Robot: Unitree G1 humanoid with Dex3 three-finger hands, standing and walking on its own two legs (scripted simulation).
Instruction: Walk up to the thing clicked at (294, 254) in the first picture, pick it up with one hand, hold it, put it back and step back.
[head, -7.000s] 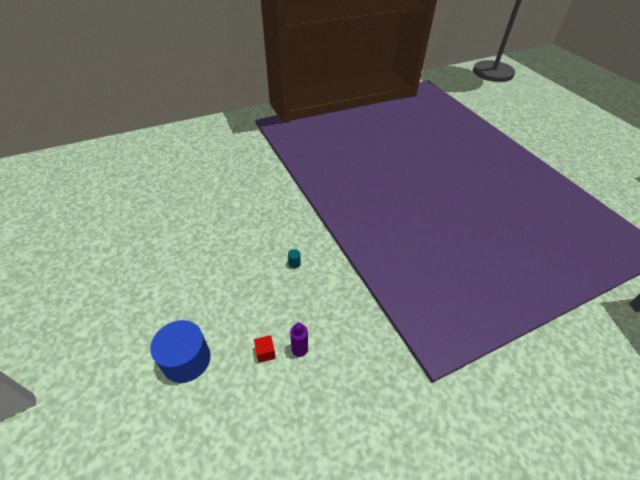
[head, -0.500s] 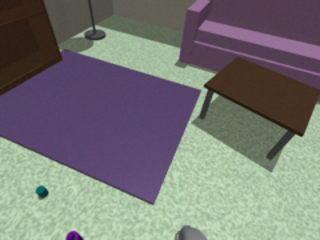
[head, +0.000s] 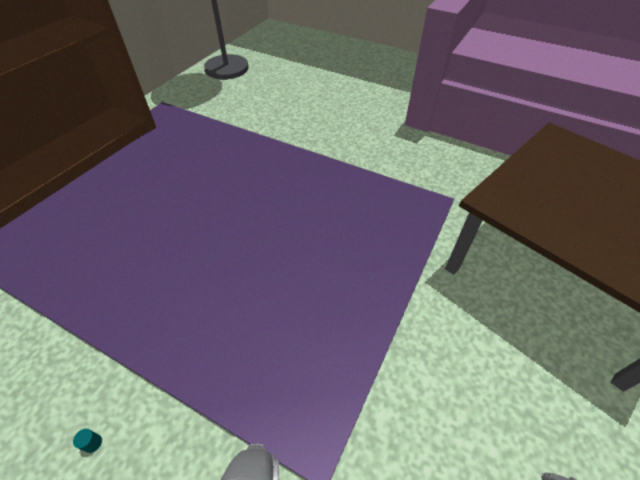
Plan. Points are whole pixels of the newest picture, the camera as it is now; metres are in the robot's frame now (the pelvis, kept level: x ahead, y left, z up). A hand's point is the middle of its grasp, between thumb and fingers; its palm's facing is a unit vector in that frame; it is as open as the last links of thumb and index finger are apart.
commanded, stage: walk up
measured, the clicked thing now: (87, 440) +0.34 +0.68 -0.74
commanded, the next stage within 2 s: none
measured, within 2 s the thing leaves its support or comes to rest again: neither
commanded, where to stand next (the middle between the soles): +0.59 -0.01 m, yaw +0 degrees
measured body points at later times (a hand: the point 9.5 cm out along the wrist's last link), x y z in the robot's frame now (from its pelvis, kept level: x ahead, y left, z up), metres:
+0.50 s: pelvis +0.20 -0.02 -0.01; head +0.20 -0.03 +0.44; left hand +0.28 +0.31 -0.10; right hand +0.27 -0.34 -0.11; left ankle +0.19 +0.14 -0.73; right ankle +0.32 -0.15 -0.72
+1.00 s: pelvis +0.35 -0.04 +0.00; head +0.39 -0.04 +0.44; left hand +0.32 +0.28 -0.11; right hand +0.45 -0.35 -0.12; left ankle +0.46 +0.10 -0.72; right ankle +0.30 -0.15 -0.74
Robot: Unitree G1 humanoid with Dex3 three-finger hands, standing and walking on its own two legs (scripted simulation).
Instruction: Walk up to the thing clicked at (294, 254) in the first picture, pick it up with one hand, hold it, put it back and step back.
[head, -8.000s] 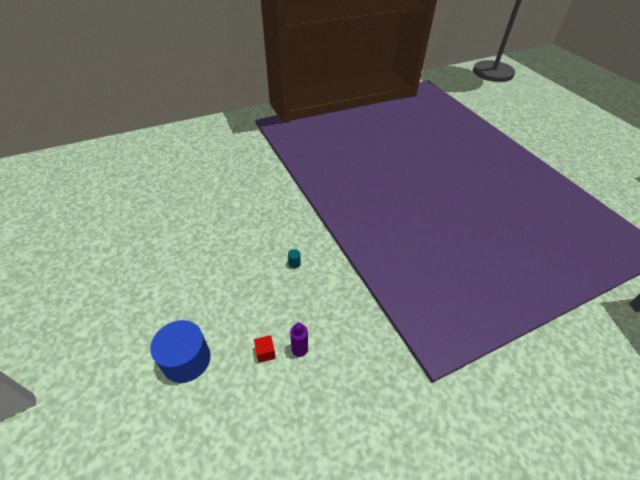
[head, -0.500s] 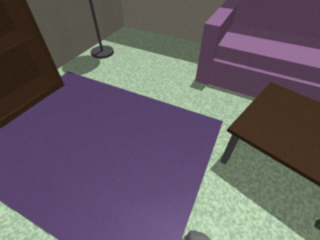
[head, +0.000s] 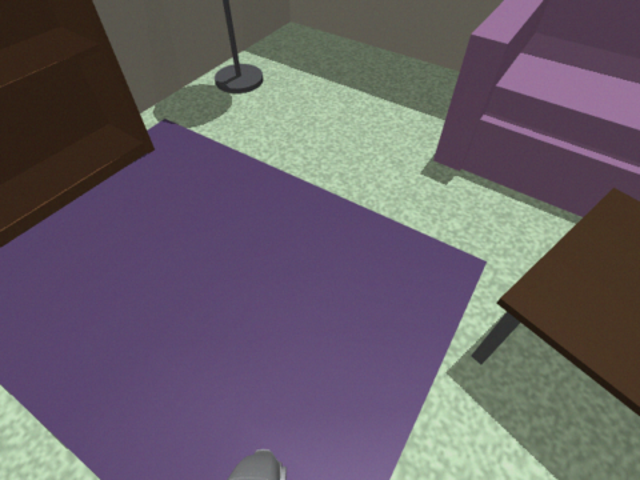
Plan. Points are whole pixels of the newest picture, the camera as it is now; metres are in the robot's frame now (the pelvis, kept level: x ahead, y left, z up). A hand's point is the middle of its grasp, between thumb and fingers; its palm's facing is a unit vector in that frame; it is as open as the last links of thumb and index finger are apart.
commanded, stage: walk up
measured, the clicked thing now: out of the picture +0.02 +0.72 -0.74
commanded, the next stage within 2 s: stand in 1.60 s
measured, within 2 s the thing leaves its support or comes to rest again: neither
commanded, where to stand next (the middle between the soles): +0.23 +0.02 m, yaw -2 degrees
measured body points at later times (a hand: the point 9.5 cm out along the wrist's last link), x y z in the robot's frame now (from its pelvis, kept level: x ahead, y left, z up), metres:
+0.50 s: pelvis +0.13 -0.01 +0.00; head +0.15 -0.04 +0.45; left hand +0.22 +0.32 -0.08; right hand +0.18 -0.33 -0.13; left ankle +0.12 +0.13 -0.69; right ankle +0.21 -0.13 -0.72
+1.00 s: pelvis +0.17 +0.04 +0.00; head +0.17 +0.05 +0.45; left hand +0.24 +0.35 -0.13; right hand +0.25 -0.27 -0.11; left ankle +0.20 +0.16 -0.72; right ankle +0.20 -0.12 -0.71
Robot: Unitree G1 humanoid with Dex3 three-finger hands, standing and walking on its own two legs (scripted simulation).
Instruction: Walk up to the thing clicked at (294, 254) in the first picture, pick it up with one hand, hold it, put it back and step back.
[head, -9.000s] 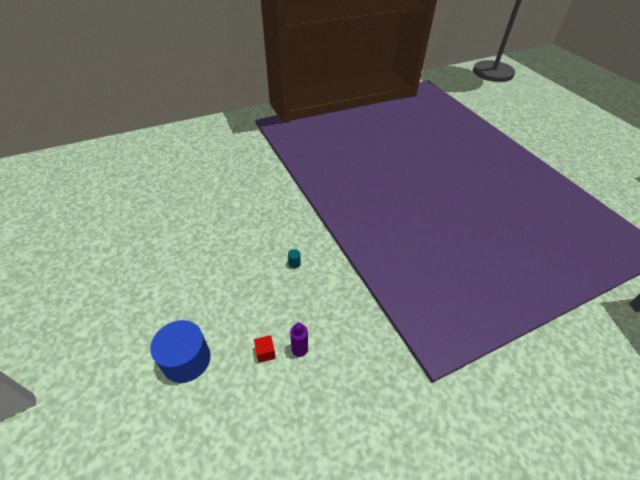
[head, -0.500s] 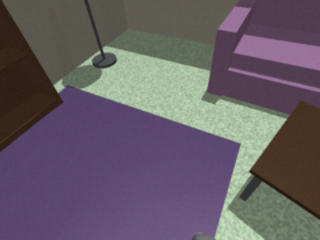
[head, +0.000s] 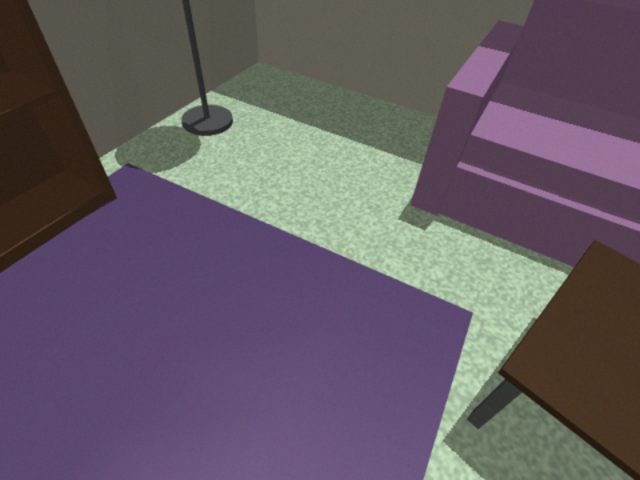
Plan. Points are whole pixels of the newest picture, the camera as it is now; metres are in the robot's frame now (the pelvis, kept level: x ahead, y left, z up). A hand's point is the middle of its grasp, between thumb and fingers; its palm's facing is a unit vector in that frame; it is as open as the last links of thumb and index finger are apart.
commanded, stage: walk up
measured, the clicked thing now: out of the picture -0.17 +0.68 -0.74
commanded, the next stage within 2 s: stand in 0.60 s
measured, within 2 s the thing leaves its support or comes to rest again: neither
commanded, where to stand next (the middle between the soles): +0.07 -0.02 m, yaw -1 degrees
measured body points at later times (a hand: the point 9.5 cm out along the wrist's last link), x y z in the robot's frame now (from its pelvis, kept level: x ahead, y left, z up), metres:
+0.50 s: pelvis +0.01 -0.01 +0.02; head +0.02 -0.02 +0.47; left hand +0.09 +0.29 -0.10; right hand +0.11 -0.32 -0.11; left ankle +0.03 +0.13 -0.72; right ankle +0.04 -0.16 -0.72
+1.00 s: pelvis +0.02 -0.02 +0.03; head +0.02 -0.02 +0.48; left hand +0.11 +0.28 -0.10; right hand +0.08 -0.32 -0.11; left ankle +0.03 +0.13 -0.72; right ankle +0.04 -0.16 -0.72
